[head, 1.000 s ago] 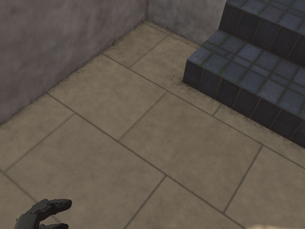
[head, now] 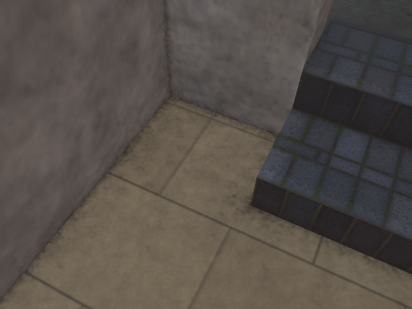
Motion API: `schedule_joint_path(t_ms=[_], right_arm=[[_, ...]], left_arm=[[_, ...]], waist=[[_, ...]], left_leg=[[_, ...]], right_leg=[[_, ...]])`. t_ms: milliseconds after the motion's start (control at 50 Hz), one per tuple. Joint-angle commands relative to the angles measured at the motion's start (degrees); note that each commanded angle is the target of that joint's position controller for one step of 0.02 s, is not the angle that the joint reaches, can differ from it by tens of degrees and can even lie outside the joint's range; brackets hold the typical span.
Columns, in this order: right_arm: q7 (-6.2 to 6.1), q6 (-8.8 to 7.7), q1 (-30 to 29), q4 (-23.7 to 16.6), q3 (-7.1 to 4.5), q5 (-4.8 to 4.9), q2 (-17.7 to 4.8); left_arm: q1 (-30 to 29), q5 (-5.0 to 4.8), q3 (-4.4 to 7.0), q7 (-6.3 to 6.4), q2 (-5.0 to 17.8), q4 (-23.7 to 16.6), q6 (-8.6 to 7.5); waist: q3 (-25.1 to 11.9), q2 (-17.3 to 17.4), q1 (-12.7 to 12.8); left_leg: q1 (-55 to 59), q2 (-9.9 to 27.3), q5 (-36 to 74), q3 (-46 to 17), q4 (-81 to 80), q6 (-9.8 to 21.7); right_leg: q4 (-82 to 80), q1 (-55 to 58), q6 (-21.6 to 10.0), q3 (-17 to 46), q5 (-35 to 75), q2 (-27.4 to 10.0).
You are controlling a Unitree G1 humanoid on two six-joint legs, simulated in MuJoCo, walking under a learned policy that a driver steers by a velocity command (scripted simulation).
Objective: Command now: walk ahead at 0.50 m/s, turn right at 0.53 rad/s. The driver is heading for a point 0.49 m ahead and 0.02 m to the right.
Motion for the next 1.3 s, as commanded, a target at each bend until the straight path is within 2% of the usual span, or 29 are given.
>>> schedule_joint_path(t_ms=[20,80,120,140,160,180,200,220,240,300,340,420,480,520,580,600,620,640,660,680,720,760,800,880,920,940,980,1020,1300], right_arm=[[-0.42,0.24,-0.3,-2.2,-2.00,0.54,-10.0],[-1.10,1.57,-0.7,-2.4,-2.63,0.76,-12.6],[-1.60,2.34,-2.1,-3.0,-2.77,0.77,-13.3],[-1.47,1.53,-1.5,-4.4,-1.90,-0.35,-11.4],[-0.24,-0.49,2.5,-7.4,0.48,-0.76,-3.9],[1.25,-3.17,-3.5,-8.4,-0.51,1.08,-9.4],[1.73,-4.12,-8.9,-10.6,-0.68,2.89,-10.4],[1.38,-4.31,-9.0,-10.7,-0.36,2.09,-9.3],[0.84,-3.86,-8.5,-9.9,-0.77,0.48,-9.8],[0.80,-1.55,-5.8,-10.0,-0.98,-0.59,-8.8],[0.74,-0.84,-8.0,-10.8,-0.26,-0.85,-7.0],[1.39,-1.35,-16.6,-12.5,1.13,-0.43,-4.6],[2.03,-1.94,-20.7,-13.9,0.96,0.07,-6.0],[2.52,-2.42,-20.8,-14.4,0.55,-0.39,-7.1],[2.56,-2.67,-12.2,-12.3,-0.42,-2.13,-9.3],[2.17,-2.87,-7.9,-12.5,-0.80,-3.18,-12.0],[2.02,-2.06,-3.2,-11.6,-1.13,-3.57,-13.6],[2.57,-1.07,-0.8,-10.1,-0.67,-1.43,-10.6],[2.80,-0.38,-3.0,-10.6,-0.15,-0.37,-9.1],[2.63,0.20,-6.8,-11.3,0.40,-0.62,-7.7],[2.43,0.94,-13.9,-11.8,1.74,-1.42,-5.2],[2.15,1.75,-15.9,-11.3,1.46,-2.47,-5.9],[1.79,2.00,-15.2,-10.5,1.24,-2.18,-6.2],[1.45,2.69,-15.2,-9.4,1.79,-0.93,-5.4],[1.83,2.17,-13.0,-8.0,2.79,-1.70,-3.3],[2.04,2.10,-11.1,-8.2,2.45,-1.84,-3.9],[1.74,2.21,-12.2,-7.7,2.32,-1.75,-4.6],[1.30,2.67,-11.2,-6.9,2.44,-1.40,-4.5],[1.20,3.20,-10.9,-3.1,2.48,-0.77,-5.5]], left_arm=[[-8.3,-0.09,-0.31,-1.53,1.4,-7.3,-0.88],[-5.4,-0.09,0.85,-2.21,4.0,-8.2,-0.62],[9.2,-0.31,3.61,-1.34,9.1,-4.9,-0.28],[18.0,-0.17,5.31,0.26,13.8,-2.8,0.58],[13.6,-0.52,5.46,0.81,17.7,-4.5,0.39],[16.2,0.00,4.15,1.00,13.4,-4.9,0.12],[14.4,0.38,3.53,1.16,11.3,-4.5,-0.54],[10.9,0.24,3.09,0.94,10.0,-4.6,-1.15],[7.4,0.38,2.52,1.02,8.1,-5.2,-1.47],[4.9,0.62,2.12,1.43,7.7,-6.2,-1.81],[5.8,0.53,2.34,2.21,8.9,-5.6,-1.91],[10.4,0.42,2.21,2.95,9.4,-3.5,-1.70],[13.9,0.53,2.10,2.88,9.7,-1.2,-1.48],[15.1,0.55,2.00,3.18,9.5,-0.1,-0.94],[13.3,1.19,1.50,3.54,8.0,-0.2,-0.63],[13.5,2.26,0.66,3.75,5.8,-1.2,-0.82],[23.2,1.95,-0.79,3.52,2.1,0.6,-1.30],[26.4,1.10,-0.44,3.12,5.1,1.8,-1.24],[22.2,0.37,0.68,3.20,9.2,1.9,-0.46],[17.3,0.54,0.75,3.65,9.3,1.1,0.45],[13.8,1.43,0.56,4.56,7.5,0.1,2.54],[15.9,1.57,-0.34,5.25,4.5,1.6,3.30],[16.0,1.84,-0.83,5.34,3.4,2.4,2.94],[14.3,2.55,-0.72,4.85,3.8,4.0,2.84],[11.9,3.18,-0.47,5.33,6.7,2.7,2.67],[10.1,2.35,0.29,5.37,9.7,3.5,2.58],[8.8,2.57,-0.64,4.72,5.5,4.5,1.45],[8.2,2.49,-0.78,4.29,5.0,5.5,0.34],[7.7,2.06,-0.58,4.78,5.4,12.7,1.77]], waist=[[3.8,5.5,0.1],[0.0,8.6,3.7],[-7.3,8.2,12.0],[-13.0,1.5,15.1],[-18.8,-12.1,8.0],[-22.7,-5.3,12.7],[-14.9,-2.6,12.5],[-8.5,3.6,8.8],[-6.3,4.1,6.5],[-3.5,1.6,2.9],[-2.3,0.7,3.2],[-1.1,-0.9,7.7],[-0.2,-1.6,9.6],[-1.1,-2.7,9.3],[-5.6,-3.3,4.4],[-11.2,0.6,2.8],[-19.9,14.7,3.8],[-24.6,18.6,3.6],[-18.9,12.4,2.6],[-14.2,7.9,2.9],[-7.3,8.6,5.8],[-6.1,11.5,6.7],[-7.8,12.0,6.5],[-6.4,9.2,7.1],[-2.7,5.7,6.2],[-0.2,-0.1,3.1],[0.2,-1.9,4.1],[-0.5,-2.7,3.9],[-2.2,3.0,4.4]], left_leg=[[2.0,17.0,33.9,-3.0,-0.8,5.2],[5.1,17.4,59.9,-0.5,9.3,3.9],[-1.6,15.6,63.5,1.0,29.0,1.9],[-17.1,12.5,40.5,0.9,47.1,-0.1],[-42.2,-1.2,-13.5,-5.7,68.5,-3.3],[-48.3,0.8,-13.9,-17.9,72.1,-2.1],[-50.8,3.4,-9.1,-17.6,69.2,-1.0],[-48.4,5.8,-5.3,-17.1,62.4,-1.0],[-44.1,7.7,-3.7,-16.9,57.1,-1.6],[-37.0,8.5,-2.0,-16.0,50.1,-3.9],[-36.6,8.3,3.5,-14.4,43.4,-5.5],[-31.8,5.7,21.3,-12.9,25.3,-6.0],[-31.6,4.1,24.2,-13.3,19.1,-5.0],[-31.5,3.1,21.9,-13.7,16.3,-3.3],[-19.2,2.3,28.1,-12.2,11.5,0.3],[-7.7,9.3,48.6,-17.5,14.9,3.0],[11.2,22.9,60.9,-32.5,17.4,14.0],[12.2,25.9,53.0,-42.3,13.9,17.1],[6.9,23.5,40.5,-39.4,11.8,14.9],[1.1,21.0,33.0,-34.9,10.3,12.4],[-13.0,16.5,26.4,-27.8,6.4,10.3],[-20.5,12.5,24.6,-21.5,4.0,9.7],[-20.6,12.2,22.3,-20.2,3.7,10.4],[-24.7,10.7,-4.0,-20.2,2.9,7.3],[-28.5,7.6,-13.0,-18.9,4.6,1.8],[-25.4,3.8,-8.7,-14.4,6.0,-0.1],[-18.7,3.2,0.1,-13.0,10.3,-0.6],[-17.4,3.4,7.0,-12.8,12.0,0.3],[-14.1,4.1,18.7,-11.8,13.8,-0.4]], right_leg=[[-4.4,-1.9,-1.7,-3.1,-1.4,1.0],[-4.7,6.5,-4.9,-7.7,-9.8,5.8],[-8.7,27.2,-8.8,-7.4,-9.2,9.3],[-8.9,46.0,-12.4,5.7,-8.9,1.4],[-16.5,63.7,-24.5,40.2,-15.8,-13.4],[-22.5,64.6,-24.1,45.2,-20.7,-14.6],[-23.1,58.2,-21.1,36.1,-17.6,-12.4],[-23.6,47.9,-18.8,29.3,-10.4,-9.7],[-24.1,40.5,-17.4,24.6,-4.2,-7.8],[-27.3,27.9,-17.6,20.1,1.6,-5.2],[-28.5,23.9,-16.8,15.7,2.8,-3.9],[-28.2,22.3,-12.5,10.0,-4.3,-0.2],[-25.0,26.9,-11.3,11.5,-1.8,-2.1],[-20.0,31.7,-9.9,13.2,4.2,-3.5],[-8.8,32.5,-5.6,12.8,12.3,-0.2],[0.7,27.6,-2.7,10.7,5.1,3.6],[20.1,13.1,1.8,7.2,-24.5,9.1],[28.1,9.3,3.2,8.6,-42.5,8.9],[32.7,6.4,4.0,9.4,-40.5,6.8],[32.1,5.3,4.5,7.4,-37.4,4.8],[22.2,10.4,5.2,5.5,-32.9,1.0],[12.8,18.6,6.0,2.3,-30.5,2.0],[4.8,22.9,5.9,1.7,-26.0,2.1],[-11.1,32.5,3.5,0.0,-11.6,3.2],[-15.3,34.0,0.7,5.9,-8.9,-2.0],[-14.6,26.4,-1.7,6.2,-17.3,-1.6],[-16.7,21.6,-0.8,5.4,-20.4,-0.2],[-15.8,23.3,0.8,4.8,-13.2,0.4],[-14.3,29.6,0.8,3.4,-2.3,2.0]])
